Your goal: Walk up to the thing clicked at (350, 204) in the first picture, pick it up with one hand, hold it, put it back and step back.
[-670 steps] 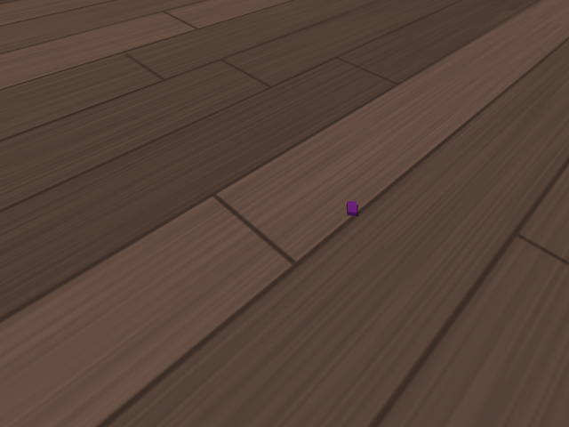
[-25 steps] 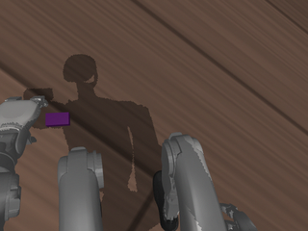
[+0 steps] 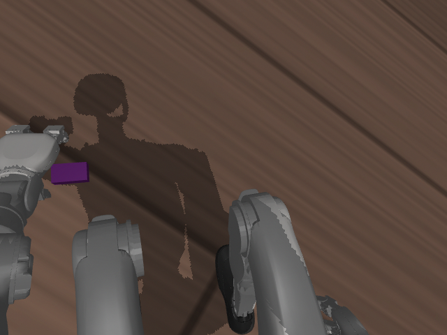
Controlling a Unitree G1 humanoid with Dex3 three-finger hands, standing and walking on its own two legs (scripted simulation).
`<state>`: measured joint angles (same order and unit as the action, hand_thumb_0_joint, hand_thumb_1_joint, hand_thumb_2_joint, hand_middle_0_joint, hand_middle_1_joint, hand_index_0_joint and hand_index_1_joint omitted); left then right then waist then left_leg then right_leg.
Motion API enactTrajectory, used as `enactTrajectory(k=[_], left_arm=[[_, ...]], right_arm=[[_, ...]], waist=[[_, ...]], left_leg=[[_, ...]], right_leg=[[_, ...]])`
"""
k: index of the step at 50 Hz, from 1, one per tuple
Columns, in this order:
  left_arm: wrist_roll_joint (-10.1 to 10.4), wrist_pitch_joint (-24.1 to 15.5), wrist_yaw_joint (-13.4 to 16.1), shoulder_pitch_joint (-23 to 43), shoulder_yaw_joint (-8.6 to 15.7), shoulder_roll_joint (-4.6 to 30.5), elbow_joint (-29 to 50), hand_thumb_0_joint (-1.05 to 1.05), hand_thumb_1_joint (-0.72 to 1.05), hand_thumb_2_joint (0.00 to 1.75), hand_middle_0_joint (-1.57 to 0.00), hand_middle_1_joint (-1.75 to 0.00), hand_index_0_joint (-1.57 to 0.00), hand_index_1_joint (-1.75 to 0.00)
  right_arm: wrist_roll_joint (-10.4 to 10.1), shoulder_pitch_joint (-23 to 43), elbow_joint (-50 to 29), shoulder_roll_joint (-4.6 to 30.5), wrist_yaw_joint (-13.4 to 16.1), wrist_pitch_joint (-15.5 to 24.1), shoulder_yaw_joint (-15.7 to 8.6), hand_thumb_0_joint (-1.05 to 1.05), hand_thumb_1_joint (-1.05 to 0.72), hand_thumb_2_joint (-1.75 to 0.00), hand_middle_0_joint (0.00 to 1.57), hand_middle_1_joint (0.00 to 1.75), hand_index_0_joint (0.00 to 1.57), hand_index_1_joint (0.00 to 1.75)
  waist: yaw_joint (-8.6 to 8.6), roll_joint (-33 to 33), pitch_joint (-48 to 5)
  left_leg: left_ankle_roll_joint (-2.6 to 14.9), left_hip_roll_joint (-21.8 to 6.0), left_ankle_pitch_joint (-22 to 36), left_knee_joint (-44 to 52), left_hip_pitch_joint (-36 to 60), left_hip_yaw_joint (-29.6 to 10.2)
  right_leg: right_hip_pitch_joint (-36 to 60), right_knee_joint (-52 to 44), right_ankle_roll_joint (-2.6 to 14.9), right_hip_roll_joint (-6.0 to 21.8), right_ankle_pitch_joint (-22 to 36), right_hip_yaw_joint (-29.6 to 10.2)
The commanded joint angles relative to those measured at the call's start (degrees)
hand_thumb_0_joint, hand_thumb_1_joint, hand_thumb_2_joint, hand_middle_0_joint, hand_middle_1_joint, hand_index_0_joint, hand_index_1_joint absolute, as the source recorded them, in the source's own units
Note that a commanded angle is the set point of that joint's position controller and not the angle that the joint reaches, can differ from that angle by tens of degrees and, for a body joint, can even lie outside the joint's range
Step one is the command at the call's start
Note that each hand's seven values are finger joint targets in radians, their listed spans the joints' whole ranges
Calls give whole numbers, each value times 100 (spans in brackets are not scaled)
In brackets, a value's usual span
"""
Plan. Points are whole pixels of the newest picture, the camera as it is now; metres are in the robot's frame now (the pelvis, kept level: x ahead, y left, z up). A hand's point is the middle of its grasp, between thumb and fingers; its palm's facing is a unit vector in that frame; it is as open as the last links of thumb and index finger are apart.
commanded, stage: approach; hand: left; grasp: from above
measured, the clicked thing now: (70, 173) +0.45 +0.23 -0.31
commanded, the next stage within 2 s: close in in 0.40 s
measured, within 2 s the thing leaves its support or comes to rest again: neither
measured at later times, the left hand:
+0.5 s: hand (35, 175) +0.42 +0.26 -0.19, palm faces -0.50 -0.02 -0.86, open 12.7 cm
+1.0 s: hand (60, 170) +0.44 +0.23 -0.24, palm faces -0.46 -0.05 -0.88, open 13.5 cm
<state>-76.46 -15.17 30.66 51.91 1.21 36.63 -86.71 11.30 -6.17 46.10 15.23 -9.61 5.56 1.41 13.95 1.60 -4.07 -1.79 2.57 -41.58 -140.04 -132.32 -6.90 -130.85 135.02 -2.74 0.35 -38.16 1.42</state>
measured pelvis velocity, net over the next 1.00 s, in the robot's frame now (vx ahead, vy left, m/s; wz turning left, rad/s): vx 0.00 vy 0.00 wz -0.06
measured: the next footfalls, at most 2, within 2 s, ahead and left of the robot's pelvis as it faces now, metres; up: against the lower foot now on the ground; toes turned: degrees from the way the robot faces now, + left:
none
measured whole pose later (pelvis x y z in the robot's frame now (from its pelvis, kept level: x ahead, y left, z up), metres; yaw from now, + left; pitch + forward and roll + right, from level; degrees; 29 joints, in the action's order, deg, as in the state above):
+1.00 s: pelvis +0.00 +0.00 -0.02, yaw -4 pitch +31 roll -9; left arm -79.3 -14.0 38.3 55.7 7.2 43.4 -98.6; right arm 16.3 -6.0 44.9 17.4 -14.2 9.6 6.6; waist 20.1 3.3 2.1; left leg -1.8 2.3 -41.5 -145.2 -134.8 -10.0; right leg -132.5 137.4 -3.5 -1.0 -36.4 3.9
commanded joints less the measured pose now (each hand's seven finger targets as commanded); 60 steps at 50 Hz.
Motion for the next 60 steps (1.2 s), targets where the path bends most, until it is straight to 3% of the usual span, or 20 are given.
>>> enactTrajectory(k=[1, 7, 10, 15, 16, 18, 20, 25, 28, 30, 33, 34, 36, 37, 41, 44, 46, 49, 54, 60], left_arm=[[21, 99, 319, 2302, 63, 976, 296, 0, -23, 76, -29, -80, -32, -77], [-31, 418, 413, 2021, 277, 1291, -262, 0, -27, 78, -24, -85, -28, -81], [96, 570, 400, 1375, 595, 1640, -152, 0, -27, 77, -24, -86, -28, -82], [371, 574, 148, 1177, 710, 1677, 1070, 0, -29, 78, -24, -87, -28, -83], [476, 551, 102, 1028, 744, 1627, 1473, 0, -29, 78, -23, -88, -27, -84], [529, 520, -63, 837, 494, 1210, 1328, 0, -31, 79, -23, -89, -27, -85], [567, 375, -236, 1493, 168, 915, 1520, 0, -32, 80, -21, -90, -26, -86], [596, -17, -323, 1796, -135, 615, 1355, 0, -26, 85, -27, -90, -30, -87], [390, -164, -193, 1833, -92, 771, 697, 0, -31, 79, -18, -92, -24, -86], [158, -277, -22, 1727, 23, 973, 538, 0, -33, 81, -17, -94, -22, -89], [-99, -277, 275, 1878, 119, 1086, 105, 0, -33, 81, -15, -95, -21, -89], [-142, -281, 403, 1875, 241, 1260, 89, 0, -34, 81, -14, -96, -20, -89], [-288, -232, 616, 2029, 325, 1378, -52, 0, -36, 82, -12, -97, -18, -91], [-354, -197, 721, 1998, 449, 1504, 83, 0, -37, 86, -12, -97, -16, -92], [-362, 10, 950, 2124, 362, 1374, -485, 0, -41, 89, -9, -97, -13, -93], [-267, 121, 1021, 1980, 506, 1650, -536, 0, -43, 90, -8, -97, -11, -94], [-218, 163, 993, 2038, 481, 1667, -573, 0, -42, 90, -8, -98, -11, -94], [-104, 139, 973, 1808, 789, 1986, -605, 0, -43, 89, -7, -99, -11, -95], [73, 21, 920, 1665, 752, 2000, -560, 0, -43, 90, -6, -102, -11, -98], [24, -152, 999, 1567, 679, 1936, -626, 0, -40, 91, -6, -104, -11, -99]], right_arm=[[72, -1239, -7, 1490, 70, 31, -315, 0, -89, -89, 20, 30, 20, 30], [155, -1111, -178, 1530, -4, 58, -99, 0, -89, -89, 20, 30, 20, 30], [95, -1086, -276, 1550, -53, 35, -71, 0, -90, -89, 20, 30, 20, 30], [-29, -1102, -403, 1476, -122, -7, -259, 0, -90, -89, 20, 30, 20, 30], [-115, -1109, -389, 1456, -116, -53, -328, 0, -90, -89, 20, 30, 20, 30], [-141, -1241, -343, 1426, -115, -94, -411, 0, -90, -89, 20, 30, 20, 30], [-172, -1390, -232, 1404, -93, -100, -455, 0, -90, -89, 20, 30, 20, 30], [-206, -1569, -137, 1453, -7, -53, -463, 0, -90, -89, 20, 30, 20, 30], [-168, -1488, -119, 1497, 11, 5, -358, 0, -90, -89, 20, 30, 20, 30], [-142, -1422, -160, 1550, 29, -4, -305, 0, -90, -89, 20, 30, 20, 30], [3, -1267, -137, 1550, -36, 38, -206, 0, -90, -89, 20, 30, 20, 30], [11, -1184, -163, 1592, -47, 49, -196, 0, -89, -89, 20, 30, 20, 30], [157, -1131, -130, 1584, -118, 109, -134, 0, -90, -89, 20, 30, 20, 30], [186, -1096, -140, 1616, -130, 109, -136, 0, -89, -90, 20, 30, 20, 30], [368, -932, -156, 1700, -249, 229, -49, 0, -89, -90, 20, 30, 20, 30], [412, -926, -152, 1793, -298, 326, -17, 0, -89, -90, 20, 30, 20, 30], [482, -921, -168, 1806, -366, 404, 38, 0, -89, -90, 20, 30, 20, 30], [523, -1103, -92, 1861, -440, 466, 74, 0, -89, -90, 20, 30, 20, 30], [568, -1110, -84, 1853, -535, 543, 187, 0, -90, -90, 20, 30, 20, 30], [612, -1209, -15, 1892, -644, 583, 282, 0, -90, -90, 20, 30, 20, 30]], waist=[[384, -1507, -3433], [338, -1809, -3430], [60, -1797, -3798], [-101, -1916, -4197], [-270, -1997, -4389], [-27, -1731, -4017], [243, -1348, -3696], [317, -1083, -3458], [370, -1131, -3093], [274, -1395, -3243], [384, -1553, -3154], [300, -1734, -3181], [440, -1897, -3102], [367, -2002, -3234], [649, -1893, -2907], [556, -1931, -2994], [634, -1937, -3027], [634, -1979, -3072], [661, -1955, -3183], [758, -1999, -3027]], left_leg=[[374, 37, 912, 1502, 2641, 539], [364, 48, 1047, 1477, 2645, 578], [380, 54, 1375, 1427, 2564, 638], [388, 20, 1302, 1482, 2626, 681], [363, 23, 1431, 1605, 2755, 682], [375, 7, 1288, 1576, 2568, 649], [429, -21, 1015, 1434, 2335, 603], [388, -9, 861, 1448, 2315, 484], [339, -7, 789, 1438, 2407, 434], [300, 10, 982, 1507, 2589, 427], [288, 7, 1009, 1469, 2759, 430], [273, 8, 1006, 1537, 2790, 414], [265, -17, 1012, 1458, 2856, 422], [268, -3, 1063, 1478, 2902, 435], [312, -9, 825, 1326, 2598, 437], [336, 0, 826, 1238, 2462, 441], [341, -15, 868, 1095, 2444, 438], [337, -32, 1001, 1011, 2401, 407], [325, -67, 1108, 856, 2308, 333], [273, -111, 1374, 767, 2450, 267]], right_leg=[[1752, -1333, 427, -163, 999, 738], [1910, -1203, 444, -188, 1206, 771], [2399, -1146, 432, -199, 1540, 705], [2672, -1230, 444, -198, 1475, 626], [2744, -1271, 460, -194, 1567, 599], [2553, -1345, 444, -181, 1462, 593], [2389, -1487, 424, -201, 1276, 603], [2263, -1601, 431, -218, 967, 658], [1884, -1477, 444, -208, 832, 761], [1914, -1372, 438, -223, 974, 816], [1738, -1216, 414, -238, 1046, 894], [1656, -1172, 417, -240, 1022, 914], [1573, -1068, 391, -236, 1063, 963], [1628, -1068, 394, -253, 1110, 963], [1494, -1081, 348, -247, 971, 980], [1662, -1075, 355, -254, 981, 955], [1749, -997, 360, -267, 1066, 954], [1976, -912, 341, -263, 1213, 996], [2265, -863, 376, -321, 1383, 1026], [2242, -758, 360, -374, 1649, 1143]])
